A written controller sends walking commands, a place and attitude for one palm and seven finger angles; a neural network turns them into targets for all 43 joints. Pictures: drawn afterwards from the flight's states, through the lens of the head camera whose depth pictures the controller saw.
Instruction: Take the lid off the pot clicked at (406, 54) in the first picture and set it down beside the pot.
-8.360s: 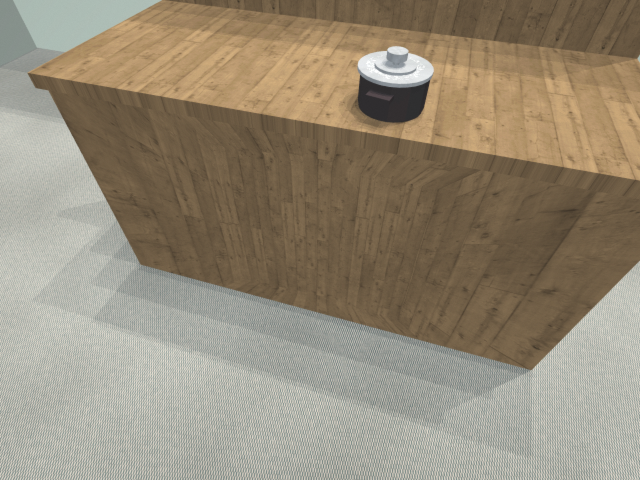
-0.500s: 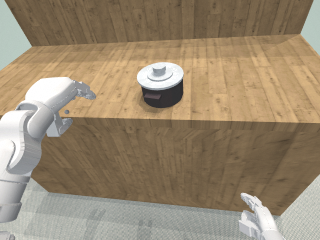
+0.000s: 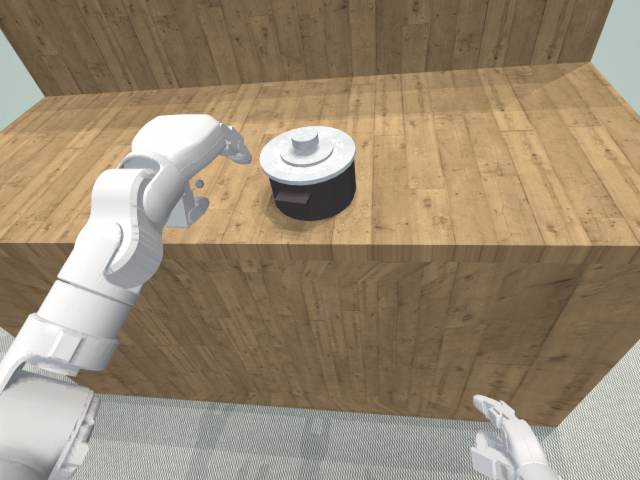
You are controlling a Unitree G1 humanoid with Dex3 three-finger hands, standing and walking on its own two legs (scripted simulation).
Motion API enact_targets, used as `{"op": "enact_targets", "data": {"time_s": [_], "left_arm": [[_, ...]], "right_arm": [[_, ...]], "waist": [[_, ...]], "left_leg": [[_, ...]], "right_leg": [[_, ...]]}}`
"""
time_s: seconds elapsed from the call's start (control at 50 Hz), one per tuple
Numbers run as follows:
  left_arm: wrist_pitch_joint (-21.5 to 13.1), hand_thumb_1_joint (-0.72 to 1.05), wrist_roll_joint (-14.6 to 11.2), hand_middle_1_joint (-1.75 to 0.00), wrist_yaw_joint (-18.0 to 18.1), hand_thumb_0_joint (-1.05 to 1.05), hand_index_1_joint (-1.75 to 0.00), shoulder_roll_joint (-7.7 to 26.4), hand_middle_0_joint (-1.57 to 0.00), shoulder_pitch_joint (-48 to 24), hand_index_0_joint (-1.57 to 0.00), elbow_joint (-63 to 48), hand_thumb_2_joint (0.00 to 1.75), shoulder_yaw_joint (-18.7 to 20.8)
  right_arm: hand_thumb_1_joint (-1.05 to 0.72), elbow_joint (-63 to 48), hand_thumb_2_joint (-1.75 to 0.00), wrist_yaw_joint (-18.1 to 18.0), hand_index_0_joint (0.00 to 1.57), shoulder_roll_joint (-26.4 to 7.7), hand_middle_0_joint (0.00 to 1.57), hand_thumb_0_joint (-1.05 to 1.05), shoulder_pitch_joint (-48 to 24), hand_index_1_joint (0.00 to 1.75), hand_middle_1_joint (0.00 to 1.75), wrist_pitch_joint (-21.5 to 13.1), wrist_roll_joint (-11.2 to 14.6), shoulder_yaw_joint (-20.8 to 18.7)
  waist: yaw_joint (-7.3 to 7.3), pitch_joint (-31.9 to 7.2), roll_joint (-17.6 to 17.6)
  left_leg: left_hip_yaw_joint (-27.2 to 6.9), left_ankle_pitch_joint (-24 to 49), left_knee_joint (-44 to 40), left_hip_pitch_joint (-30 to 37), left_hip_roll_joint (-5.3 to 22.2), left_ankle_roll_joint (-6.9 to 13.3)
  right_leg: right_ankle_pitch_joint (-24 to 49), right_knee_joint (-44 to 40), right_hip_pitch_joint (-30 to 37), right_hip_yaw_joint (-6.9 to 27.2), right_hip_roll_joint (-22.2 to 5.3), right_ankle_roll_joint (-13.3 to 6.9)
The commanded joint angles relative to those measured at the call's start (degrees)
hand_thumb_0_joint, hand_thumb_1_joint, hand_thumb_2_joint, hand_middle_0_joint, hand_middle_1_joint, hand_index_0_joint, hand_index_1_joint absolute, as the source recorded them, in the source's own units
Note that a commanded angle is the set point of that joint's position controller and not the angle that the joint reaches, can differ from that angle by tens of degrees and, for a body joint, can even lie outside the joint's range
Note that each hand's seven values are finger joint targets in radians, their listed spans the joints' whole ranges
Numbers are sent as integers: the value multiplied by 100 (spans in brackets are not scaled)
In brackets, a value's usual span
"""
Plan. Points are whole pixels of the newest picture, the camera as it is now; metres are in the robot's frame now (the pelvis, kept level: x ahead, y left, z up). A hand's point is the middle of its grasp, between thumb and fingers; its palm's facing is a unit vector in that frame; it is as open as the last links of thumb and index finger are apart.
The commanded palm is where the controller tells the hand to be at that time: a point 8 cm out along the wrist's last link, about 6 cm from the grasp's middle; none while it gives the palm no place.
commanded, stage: move the open hand above the knob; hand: left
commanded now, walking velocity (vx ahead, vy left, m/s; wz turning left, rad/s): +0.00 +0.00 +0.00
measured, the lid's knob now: (304, 138) +0.58 +0.08 +0.14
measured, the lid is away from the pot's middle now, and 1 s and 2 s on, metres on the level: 0.00 0.00 0.00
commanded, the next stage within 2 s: lower the open fingers around the knob in 1.94 s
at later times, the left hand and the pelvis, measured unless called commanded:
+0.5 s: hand (244, 154) +0.45 +0.13 +0.21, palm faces -0.17 -0.02 -0.99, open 9.9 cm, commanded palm +0.43 +0.14 +0.28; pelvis +0.02 -0.01 +0.00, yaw +0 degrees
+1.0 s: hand (279, 112) +0.53 +0.10 +0.22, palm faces -0.23 -0.02 -0.97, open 9.9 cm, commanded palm +0.53 +0.10 +0.28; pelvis +0.04 +0.01 +0.00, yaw -1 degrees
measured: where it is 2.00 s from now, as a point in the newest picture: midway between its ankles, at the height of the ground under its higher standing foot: outside the picture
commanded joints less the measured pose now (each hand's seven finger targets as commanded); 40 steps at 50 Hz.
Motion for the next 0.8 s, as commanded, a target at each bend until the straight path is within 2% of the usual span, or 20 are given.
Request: {"op": "enact_targets", "data": {"time_s": [0.0, 0.06, 0.08, 0.12, 0.14, 0.18, 0.22, 0.28, 0.32, 0.34, 0.38, 0.42, 0.44, 0.46, 0.56, 0.62, 0.68, 0.72, 0.74, 0.78], "left_arm": [[166, -37, 140, -8, 182, 0, -8, 1090, -88, -2595, -88, -548, 168, 824], [235, -37, 189, -8, 133, 0, -8, 1250, -88, -2478, -88, 100, 168, 945], [242, -37, 183, -8, 110, 0, -8, 1020, -88, -2729, -88, 50, 168, 682], [227, -37, 87, -8, 126, 0, -8, 848, -88, -3070, -88, -454, 168, 546], [213, -37, 196, -8, 123, 0, -8, 1081, -88, -3484, -88, -607, 168, 648], [253, -37, 219, -8, 137, 0, -8, 1241, -88, -3857, -88, -629, 168, 719], [324, -37, 165, -8, 157, 0, -8, 1227, -88, -3919, -88, -379, 168, 735], [447, -37, 277, -8, 107, 0, -8, 1191, -88, -3724, -88, 733, 168, 719], [489, -37, 164, -8, 43, 0, -8, 680, -88, -3423, -88, 1121, 168, 345], [493, -37, 228, -8, -12, 0, -8, 618, -88, -3626, -88, 1111, 168, 254], [499, -37, 249, -8, -61, 0, -8, 501, -88, -4006, -88, 910, 168, 60], [510, -37, 200, -8, -54, 0, -8, 687, -88, -4372, -88, 703, 168, 173], [481, -37, 315, -8, -53, 0, -8, 1067, -88, -5002, -88, 508, 168, 418], [493, -37, 362, -8, -60, 0, -8, 1226, -88, -5196, -88, 751, 168, 515], [607, -37, 341, -8, -119, 0, -8, 707, -88, -5368, -88, 2016, 168, 134], [604, -37, 242, -8, -161, 0, -8, 210, -88, -5064, -88, 2238, 168, -187], [606, -37, 363, -8, -177, 0, -8, -1, -88, -5640, -88, 2305, 168, -396], [555, -37, 344, -8, -89, 0, -8, 442, -88, -5845, -88, 2493, 168, -50], [488, -37, 442, -8, -53, 0, -8, 581, -88, -6416, -88, 2425, 168, 11], [423, -37, 439, -8, 26, 0, -8, 369, -88, -6757, -88, 2880, 168, -146]], "right_arm": [[-90, -950, -90, 27, 20, -553, 20, 0, -973, 30, 30, -174, 8, -193], [-90, -909, -90, -9, 20, -611, 20, 0, -923, 30, 30, -89, 35, -168], [-90, -934, -90, -11, 20, -600, 20, 0, -958, 30, 30, -64, 47, -155], [-90, -1034, -90, -19, 20, -562, 20, 0, -1048, 30, 30, -103, 63, -194], [-90, -1006, -90, -18, 20, -530, 20, 0, -1033, 30, 30, -138, 42, -181], [-90, -952, -90, -36, 20, -524, 20, 0, -1005, 30, 30, -181, 20, -200], [-90, -882, -90, -44, 20, -564, 20, 0, -937, 30, 30, -177, 20, -204], [-90, -730, -90, -61, 20, -562, 20, 0, -772, 30, 30, -112, 35, -170], [-90, -735, -90, -69, 20, -589, 20, 0, -781, 30, 30, -50, 70, -183], [-90, -735, -90, -74, 20, -545, 20, 0, -747, 30, 30, -36, 74, -160], [-90, -809, -90, -82, 20, -549, 20, 0, -805, 30, 30, -27, 67, -169], [-90, -846, -90, -105, 20, -571, 20, 0, -842, 30, 30, -44, 47, -199], [-90, -795, -90, -121, 20, -536, 20, 0, -736, 30, 30, -96, 22, -178], [-90, -735, -90, -156, 20, -549, 20, 0, -730, 30, 30, -129, 9, -184], [-90, -488, -90, -205, 20, -555, 20, 0, -417, 30, 30, -112, 32, -174], [-90, -530, -90, -163, 20, -590, 20, 0, -366, 30, 30, -61, 31, -217], [-90, -469, -90, -154, 20, -568, 20, 0, -228, 30, 30, -13, 25, -216], [-90, -413, -90, -200, 20, -658, 20, 0, -133, 30, 30, -15, -6, -244], [-90, -355, -90, -214, 20, -614, 20, 0, -50, 30, 30, -48, 5, -211], [-90, -229, -90, -258, 20, -574, 20, 0, 121, 30, 30, -108, 16, -210]], "waist": [[30, -1809, -830], [18, -1363, -1254], [-40, -1334, -1238], [-83, -1795, -874], [-32, -2203, -819], [-52, -2454, -615], [-111, -2406, -494], [-89, -1845, -1136], [-173, -1516, -1141], [-166, -1661, -1363], [-206, -1963, -1167], [-254, -2235, -949], [-238, -2655, -1004], [-258, -2594, -967], [-380, -2067, -1111], [-411, -2121, -1063], [-524, -2279, -1134], [-530, -2364, -1134], [-581, -2558, -1119], [-654, -2390, -1095]], "left_leg": [[-159, 1062, -131, 723, -189, 65], [-58, 753, -141, 394, -183, 85], [-62, 670, -168, 381, -200, 85], [-110, 886, -33, 738, -236, 122], [-124, 1068, -23, 811, -265, 126], [-145, 1309, 58, 964, -295, 146], [-179, 1327, 104, 965, -295, 134], [-97, 1037, 15, 506, -288, 137], [-65, 904, 29, 449, -287, 133], [-48, 925, 24, 453, -302, 144], [-47, 972, 71, 577, -336, 176], [-91, 1117, 177, 773, -356, 210], [-104, 1192, 161, 821, -395, 221], [-110, 1295, 202, 816, -392, 239], [-132, 1179, 121, 675, -373, 209], [-154, 1495, 195, 788, -369, 211], [-162, 1457, 157, 864, -364, 210], [-174, 1429, 171, 857, -353, 222], [-179, 1381, 117, 896, -357, 222], [-205, 1335, 57, 905, -353, 224]], "right_leg": [[1042, -296, 392, 82, 324, -199], [910, -343, 318, 79, 285, -166], [850, -360, 261, 69, 278, -155], [1050, -288, 315, 91, 314, -172], [1188, -212, 559, 144, 278, -176], [1488, -150, 599, 196, 298, -182], [1536, -148, 518, 157, 327, -196], [1441, -210, 422, 165, 285, -155], [1413, -248, 227, 100, 282, -150], [1458, -227, 340, 116, 256, -126], [1579, -189, 397, 159, 251, -122], [1752, -139, 433, 178, 275, -144], [1874, -125, 682, 246, 261, -121], [2015, -82, 626, 263, 269, -138], [1869, -155, 225, 164, 293, -152], [2128, -122, 185, 139, 313, -174], [2049, -152, 122, 138, 335, -158], [2052, -167, 170, 152, 351, -179], [2004, -173, 213, 186, 349, -170], [1874, -201, 27, 145, 375, -177]]}}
